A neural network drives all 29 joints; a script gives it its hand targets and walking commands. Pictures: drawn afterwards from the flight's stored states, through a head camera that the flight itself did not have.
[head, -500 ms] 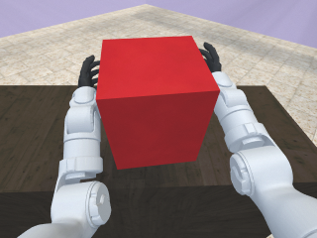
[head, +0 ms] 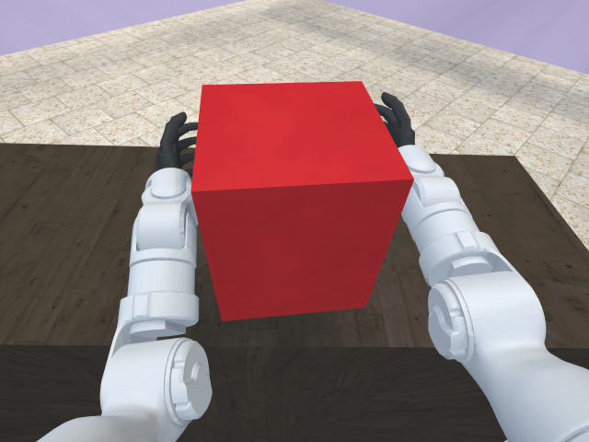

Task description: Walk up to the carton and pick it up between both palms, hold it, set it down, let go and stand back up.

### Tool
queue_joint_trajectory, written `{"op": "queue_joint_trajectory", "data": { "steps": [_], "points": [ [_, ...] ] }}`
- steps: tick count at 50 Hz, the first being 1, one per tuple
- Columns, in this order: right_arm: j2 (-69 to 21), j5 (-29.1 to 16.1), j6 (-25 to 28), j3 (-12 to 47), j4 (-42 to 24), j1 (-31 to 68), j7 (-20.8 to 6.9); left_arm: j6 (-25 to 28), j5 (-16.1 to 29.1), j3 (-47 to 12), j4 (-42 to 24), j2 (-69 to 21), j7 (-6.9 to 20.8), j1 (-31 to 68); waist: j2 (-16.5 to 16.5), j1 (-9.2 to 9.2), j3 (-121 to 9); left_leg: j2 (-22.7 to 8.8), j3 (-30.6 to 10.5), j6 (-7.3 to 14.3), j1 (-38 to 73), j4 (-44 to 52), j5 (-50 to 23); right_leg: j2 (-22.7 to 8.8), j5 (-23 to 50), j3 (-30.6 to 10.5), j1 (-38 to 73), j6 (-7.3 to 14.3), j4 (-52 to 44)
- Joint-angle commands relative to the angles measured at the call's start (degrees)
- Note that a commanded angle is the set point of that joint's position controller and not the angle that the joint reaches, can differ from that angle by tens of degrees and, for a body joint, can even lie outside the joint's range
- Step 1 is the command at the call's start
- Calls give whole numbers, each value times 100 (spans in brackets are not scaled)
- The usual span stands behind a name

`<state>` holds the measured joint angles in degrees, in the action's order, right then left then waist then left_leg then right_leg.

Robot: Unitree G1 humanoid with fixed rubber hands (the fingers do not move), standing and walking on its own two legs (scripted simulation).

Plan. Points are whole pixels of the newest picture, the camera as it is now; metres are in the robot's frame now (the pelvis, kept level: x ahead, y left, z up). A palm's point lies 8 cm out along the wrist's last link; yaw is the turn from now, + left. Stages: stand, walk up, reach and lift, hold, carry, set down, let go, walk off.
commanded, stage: set down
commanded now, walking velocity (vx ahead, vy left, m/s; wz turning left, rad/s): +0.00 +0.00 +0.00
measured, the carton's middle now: (290, 204) +0.38 +0.02 +0.15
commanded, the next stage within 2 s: none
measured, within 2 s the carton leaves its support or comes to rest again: rests again in 1.94 s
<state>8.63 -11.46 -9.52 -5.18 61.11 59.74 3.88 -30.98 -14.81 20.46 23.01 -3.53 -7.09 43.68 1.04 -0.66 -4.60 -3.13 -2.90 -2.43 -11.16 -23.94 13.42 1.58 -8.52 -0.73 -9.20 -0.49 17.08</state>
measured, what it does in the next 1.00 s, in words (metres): stands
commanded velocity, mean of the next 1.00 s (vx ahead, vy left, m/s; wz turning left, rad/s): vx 0.00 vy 0.00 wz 0.00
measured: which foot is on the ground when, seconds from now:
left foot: down 0.00-1.00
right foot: down 0.00-1.00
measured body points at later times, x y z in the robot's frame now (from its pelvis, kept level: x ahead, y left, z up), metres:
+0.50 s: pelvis +0.01 -0.01 +0.00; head -0.01 -0.01 +0.45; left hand +0.40 +0.17 +0.17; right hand +0.46 -0.13 +0.19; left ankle -0.01 +0.14 -0.75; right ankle +0.01 -0.13 -0.75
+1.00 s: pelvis +0.01 -0.01 +0.00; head +0.00 -0.01 +0.45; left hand +0.40 +0.17 +0.15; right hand +0.46 -0.13 +0.17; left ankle -0.01 +0.14 -0.75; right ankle +0.01 -0.13 -0.75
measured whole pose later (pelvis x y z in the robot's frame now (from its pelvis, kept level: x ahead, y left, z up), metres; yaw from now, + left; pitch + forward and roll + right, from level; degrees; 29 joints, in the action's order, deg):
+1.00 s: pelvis +0.01 -0.01 +0.00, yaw -1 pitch +1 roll -2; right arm 8.7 -3.8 -3.3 -9.3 66.8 59.4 -0.8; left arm -24.9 -16.8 21.1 25.9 -5.9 -8.1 41.1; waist 1.0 -3.8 -2.9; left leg -5.0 -2.9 -3.7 -11.1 -23.9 14.1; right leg 3.4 -8.8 -0.7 -9.2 0.9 16.8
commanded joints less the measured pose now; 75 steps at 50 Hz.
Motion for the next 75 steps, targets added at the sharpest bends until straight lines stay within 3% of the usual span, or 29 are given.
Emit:
{"op": "queue_joint_trajectory", "data": {
  "steps": [1, 5, 7, 15, 23, 37, 46, 54, 68, 70, 75],
  "points": [
    [-2864, -213, 507, 1072, -1442, 3854, -948, 492, 698, -2534, -738, -3424, 201, 4070, 394, -417, -2942, 209, 277, -480, 2064, 39, -3465, 442, 1048, 721, 409, 198, -180],
    [-2792, -207, 497, 1102, -1301, 3636, -969, 495, 596, -2460, -659, -3380, 147, 3878, 423, -513, -2898, 155, 269, -500, 2172, -31, -3704, 448, 1059, 708, 295, 289, -280],
    [-2681, -128, 458, 1041, -1128, 3572, -971, 448, 467, -2258, -364, -3236, 178, 3683, 363, -532, -2546, 177, 294, -441, 1945, 75, -3406, 435, 965, 700, 323, 260, -272],
    [-2784, -65, 451, 1140, -1127, 3492, -1002, 470, 339, -2050, -496, -3115, 204, 3538, 345, -737, -2522, 213, 380, -359, 1753, 133, -3452, 392, 1128, 660, 437, 207, -184],
    [-2715, 294, 501, 757, -735, 3425, -1100, 583, 212, -1738, -183, -3010, 238, 3587, 291, -761, -2250, 230, 470, -262, 1320, 359, -2862, 319, 865, 624, 434, 153, -131],
    [-2698, 760, 886, 279, -210, 3226, -1254, 956, 154, -1742, 14, -3223, 105, 3550, 378, -779, -2603, 164, 554, -347, 1342, 289, -3252, 306, 983, 701, 143, 238, -142],
    [-2715, 828, 1016, 277, -280, 3166, -1279, 1046, 92, -1658, 44, -3215, 85, 3369, 330, -880, -2624, 167, 598, -333, 1247, 291, -3357, 293, 1091, 703, 177, 240, -139],
    [-2743, 998, 1108, 69, -67, 2943, -1296, 1194, 23, -1664, 72, -3289, 63, 3344, 369, -787, -2539, 156, 619, -372, 1268, 292, -3321, 291, 982, 719, 56, 252, -162],
    [-2830, 1189, 1275, -8, -111, 2768, -1361, 1393, -146, -1505, 253, -3277, 107, 3053, 278, -900, -2407, 168, 688, -335, 1013, 358, -3239, 263, 998, 704, 203, 238, -141],
    [-2832, 1228, 1308, -68, -50, 2733, -1365, 1446, -164, -1500, 227, -3278, 110, 3140, 273, -844, -2473, 162, 689, -332, 1042, 359, -3203, 260, 992, 708, 180, 243, -135],
    [-2869, 1281, 1346, -60, -81, 2706, -1386, 1531, -228, -1336, 359, -3201, 125, 3023, 153, -932, -2292, 184, 727, -253, 826, 455, -2941, 234, 962, 672, 304, 205, -131]
  ]
}}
